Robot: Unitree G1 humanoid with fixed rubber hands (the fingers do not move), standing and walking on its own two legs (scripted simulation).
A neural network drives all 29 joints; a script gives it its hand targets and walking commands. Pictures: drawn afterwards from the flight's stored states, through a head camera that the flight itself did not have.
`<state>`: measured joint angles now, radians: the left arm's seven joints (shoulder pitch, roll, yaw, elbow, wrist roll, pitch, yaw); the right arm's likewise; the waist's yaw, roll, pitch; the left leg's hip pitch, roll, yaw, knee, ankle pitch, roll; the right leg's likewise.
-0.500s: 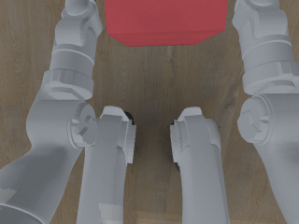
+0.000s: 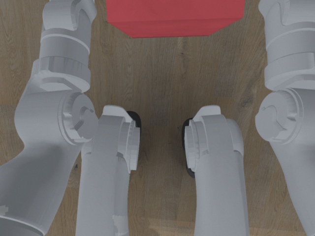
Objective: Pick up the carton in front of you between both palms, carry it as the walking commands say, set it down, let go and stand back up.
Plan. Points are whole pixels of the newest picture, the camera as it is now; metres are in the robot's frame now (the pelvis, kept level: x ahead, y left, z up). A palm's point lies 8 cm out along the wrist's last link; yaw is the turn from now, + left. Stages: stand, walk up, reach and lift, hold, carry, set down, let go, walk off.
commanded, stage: set down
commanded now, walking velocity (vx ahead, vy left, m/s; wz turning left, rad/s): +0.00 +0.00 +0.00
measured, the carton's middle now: out of the picture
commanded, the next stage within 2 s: let go in 1.58 s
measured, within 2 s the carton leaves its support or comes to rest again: neither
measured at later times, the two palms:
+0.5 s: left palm out of the picture +0.56 +0.17 -0.19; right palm out of the picture +0.56 -0.21 -0.19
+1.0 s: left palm out of the picture +0.57 +0.16 -0.02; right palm out of the picture +0.58 -0.21 -0.02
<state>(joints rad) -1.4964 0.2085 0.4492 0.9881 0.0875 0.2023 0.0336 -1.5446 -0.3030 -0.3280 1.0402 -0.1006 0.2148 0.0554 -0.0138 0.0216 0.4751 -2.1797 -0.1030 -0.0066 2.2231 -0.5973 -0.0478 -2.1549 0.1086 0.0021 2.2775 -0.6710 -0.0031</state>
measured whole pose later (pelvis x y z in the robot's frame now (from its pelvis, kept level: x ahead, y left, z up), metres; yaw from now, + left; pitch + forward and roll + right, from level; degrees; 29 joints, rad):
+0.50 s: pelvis +0.01 +0.00 -0.01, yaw -1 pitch +32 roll +2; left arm -1.51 0.34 0.26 1.11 -0.11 0.08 0.11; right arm -1.56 -0.45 -0.11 1.14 0.14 0.09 -0.06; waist 0.00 0.01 0.52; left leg -2.19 -0.06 0.02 2.25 -0.62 -0.03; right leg -2.18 0.07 -0.01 2.30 -0.68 -0.02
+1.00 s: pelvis +0.00 +0.01 +0.08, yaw -1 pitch +43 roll +2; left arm -1.44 0.28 0.29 1.01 -0.08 0.19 0.14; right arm -1.51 -0.43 -0.17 1.11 0.09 0.19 -0.03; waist 0.02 0.01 0.14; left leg -2.13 -0.05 0.01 1.90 -0.53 -0.01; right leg -2.12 0.06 0.01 1.94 -0.57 -0.02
